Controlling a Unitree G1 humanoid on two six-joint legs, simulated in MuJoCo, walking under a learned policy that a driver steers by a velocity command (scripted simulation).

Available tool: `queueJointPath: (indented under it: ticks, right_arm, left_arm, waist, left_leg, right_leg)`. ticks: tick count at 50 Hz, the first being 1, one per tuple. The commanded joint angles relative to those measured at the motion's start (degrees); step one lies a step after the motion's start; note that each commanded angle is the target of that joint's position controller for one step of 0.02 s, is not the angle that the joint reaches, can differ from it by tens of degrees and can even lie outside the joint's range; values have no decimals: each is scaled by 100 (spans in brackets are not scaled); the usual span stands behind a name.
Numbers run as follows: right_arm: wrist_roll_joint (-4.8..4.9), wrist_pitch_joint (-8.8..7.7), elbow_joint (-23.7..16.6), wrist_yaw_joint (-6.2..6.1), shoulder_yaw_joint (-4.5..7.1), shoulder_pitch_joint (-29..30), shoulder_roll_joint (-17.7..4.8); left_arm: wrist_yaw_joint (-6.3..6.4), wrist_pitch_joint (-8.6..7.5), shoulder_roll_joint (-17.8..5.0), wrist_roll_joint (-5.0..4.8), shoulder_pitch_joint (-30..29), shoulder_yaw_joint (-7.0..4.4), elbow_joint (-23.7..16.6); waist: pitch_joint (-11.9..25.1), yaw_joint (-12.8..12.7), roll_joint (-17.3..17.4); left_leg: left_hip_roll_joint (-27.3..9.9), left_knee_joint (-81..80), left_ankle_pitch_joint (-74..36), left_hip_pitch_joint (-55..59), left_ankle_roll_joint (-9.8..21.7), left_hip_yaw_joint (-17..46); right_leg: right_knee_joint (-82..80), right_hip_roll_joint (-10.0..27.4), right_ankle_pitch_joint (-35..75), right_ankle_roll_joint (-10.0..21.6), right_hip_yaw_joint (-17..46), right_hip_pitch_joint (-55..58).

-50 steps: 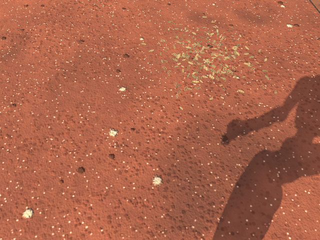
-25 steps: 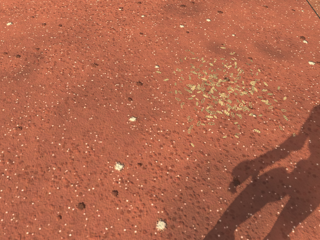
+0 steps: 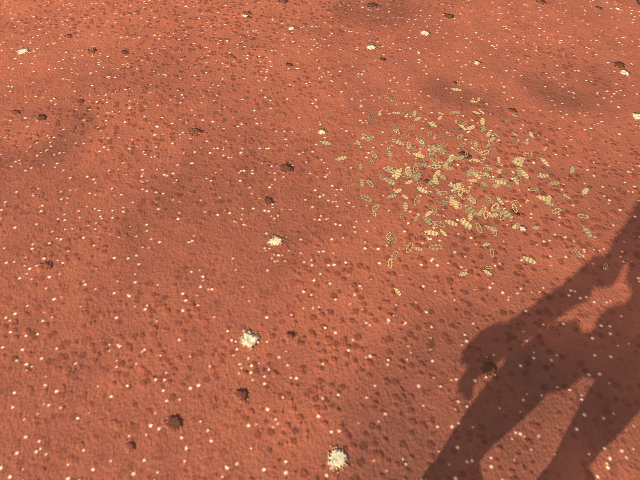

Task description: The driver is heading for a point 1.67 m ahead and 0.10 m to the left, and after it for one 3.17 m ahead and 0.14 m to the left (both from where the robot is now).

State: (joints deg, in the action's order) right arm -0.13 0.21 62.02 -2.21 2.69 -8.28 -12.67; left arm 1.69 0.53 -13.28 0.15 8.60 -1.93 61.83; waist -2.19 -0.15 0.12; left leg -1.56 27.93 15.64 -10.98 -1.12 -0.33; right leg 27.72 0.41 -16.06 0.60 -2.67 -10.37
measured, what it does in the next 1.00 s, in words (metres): walks ahead: right foot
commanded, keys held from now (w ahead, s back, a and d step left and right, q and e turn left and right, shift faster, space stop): no key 0.30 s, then w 0.26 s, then no key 0.44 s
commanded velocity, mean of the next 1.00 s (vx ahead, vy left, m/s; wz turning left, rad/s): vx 0.12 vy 0.00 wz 0.00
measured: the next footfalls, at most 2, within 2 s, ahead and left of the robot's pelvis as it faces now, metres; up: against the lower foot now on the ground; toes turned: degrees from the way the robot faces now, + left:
right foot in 0.94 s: +0.24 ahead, -0.07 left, +0.00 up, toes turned -1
right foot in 1.56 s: +0.47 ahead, -0.09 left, +0.00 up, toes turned -2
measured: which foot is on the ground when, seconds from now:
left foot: down 0.00-1.00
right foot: down 0.00-0.60, up 0.62-0.92, down 0.94-1.00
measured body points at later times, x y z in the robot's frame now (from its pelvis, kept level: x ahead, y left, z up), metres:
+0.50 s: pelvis +0.02 +0.01 +0.00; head +0.01 +0.02 +0.45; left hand +0.01 +0.27 -0.16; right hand +0.05 -0.25 -0.15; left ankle -0.02 +0.12 -0.71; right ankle -0.01 -0.11 -0.74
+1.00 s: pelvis +0.13 +0.04 -0.01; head +0.15 +0.04 +0.44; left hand +0.27 +0.29 -0.14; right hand +0.12 -0.20 -0.16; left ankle +0.03 +0.14 -0.74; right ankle +0.20 -0.07 -0.74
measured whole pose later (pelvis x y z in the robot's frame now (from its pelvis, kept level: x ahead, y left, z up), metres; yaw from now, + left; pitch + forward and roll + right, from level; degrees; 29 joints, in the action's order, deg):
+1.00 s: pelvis +0.13 +0.04 -0.01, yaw +1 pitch +1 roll +0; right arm -0.4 -3.1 63.4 -1.6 1.8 -17.1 -11.3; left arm 1.1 -1.1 -11.6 -0.1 2.7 -2.7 58.2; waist -1.4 2.2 0.5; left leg 0.5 27.9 22.7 -4.7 1.1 -3.5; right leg 30.5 0.8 -9.3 1.0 -2.1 -21.3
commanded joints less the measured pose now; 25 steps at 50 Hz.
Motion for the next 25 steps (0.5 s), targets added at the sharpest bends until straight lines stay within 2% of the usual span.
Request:
queueJointPath:
  ticks: [1,15,16,17,18,19,20,21,22,23,24,25]
  right_arm:
    - [-4,-19,-111,-25,96,-107,-626]
    - [-8,-12,73,-59,45,-280,-560]
    - [-4,-7,138,-61,31,-403,-501]
    - [33,0,155,-71,44,-437,-512]
    - [59,-10,116,-79,60,-412,-541]
    - [57,-50,32,-78,63,-304,-533]
    - [63,-123,-66,-54,44,-182,-422]
    - [79,-199,-138,-8,25,-113,-318]
    - [113,-266,-188,41,46,-62,-351]
    - [149,-316,-229,82,72,-38,-387]
    - [192,-362,-264,114,77,-89,-377]
    - [211,-410,-277,136,87,-128,-397]
  left_arm:
    - [24,-40,-606,3,101,-89,-117]
    - [39,-62,-494,9,302,-46,27]
    - [46,-55,-469,5,421,-43,86]
    - [61,-36,-569,-38,467,-84,96]
    - [75,-25,-725,-83,511,-141,75]
    - [80,-43,-826,-109,626,-181,52]
    - [73,-91,-967,-133,845,-234,69]
    - [69,-151,-1118,-150,1002,-301,95]
    - [71,-218,-1096,-126,1010,-315,66]
    - [58,-283,-1016,-91,934,-306,3]
    - [41,-341,-991,-114,791,-304,-81]
    - [28,-377,-950,-174,608,-301,-173]
  waist:
    - [221,12,21]
    - [51,15,-9]
    - [169,14,-49]
    - [74,-9,-142]
    - [-101,-45,-304]
    - [-318,-120,-476]
    - [-434,-202,-795]
    - [-502,-250,-1068]
    - [-598,-234,-1029]
    - [-618,-192,-944]
    - [-597,-99,-900]
    - [-559,-3,-798]
  left_leg:
    - [-146,-356,-1402,75,168,83]
    - [-100,-480,-867,-53,118,39]
    - [-17,-450,-310,-27,125,-55]
    - [135,-251,524,-204,164,-213]
    - [247,22,1322,-525,217,-338]
    - [276,352,1675,-946,262,-386]
    - [291,900,1479,-1327,279,-493]
    - [151,1563,1129,-1464,323,-412]
    - [-51,2062,1124,-1703,406,-206]
    - [-191,2458,1397,-1962,480,-44]
    - [-333,2406,1563,-2103,558,80]
    - [-402,1909,1515,-1927,614,96]
  right_leg:
    - [-416,238,1299,118,209,22]
    - [-596,226,724,120,230,-114]
    - [-658,191,81,146,212,-73]
    - [-708,173,-954,240,264,-153]
    - [-837,301,-2020,398,489,-305]
    - [-1110,612,-2813,599,936,-398]
    - [-1492,1121,-3336,869,1655,-312]
    - [-1839,1664,-3522,1183,2424,-362]
    - [-2009,1973,-3378,1361,2825,-421]
    - [-2042,2081,-3121,1399,2929,-335]
    - [-1987,2084,-2822,1328,2829,-227]
    - [-1908,1918,-2409,1151,2465,-227]
Velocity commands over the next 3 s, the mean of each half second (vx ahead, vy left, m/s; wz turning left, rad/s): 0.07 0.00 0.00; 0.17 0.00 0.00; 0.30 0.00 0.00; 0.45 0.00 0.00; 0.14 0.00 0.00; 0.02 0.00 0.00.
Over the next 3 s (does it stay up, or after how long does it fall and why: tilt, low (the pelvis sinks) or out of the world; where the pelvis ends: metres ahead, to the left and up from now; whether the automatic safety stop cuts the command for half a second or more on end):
stays up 0.69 0.04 0.00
